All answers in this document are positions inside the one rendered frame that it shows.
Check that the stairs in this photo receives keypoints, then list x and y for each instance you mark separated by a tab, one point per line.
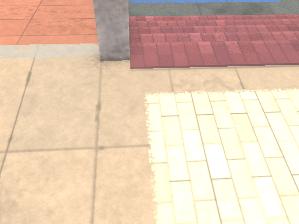
203	28

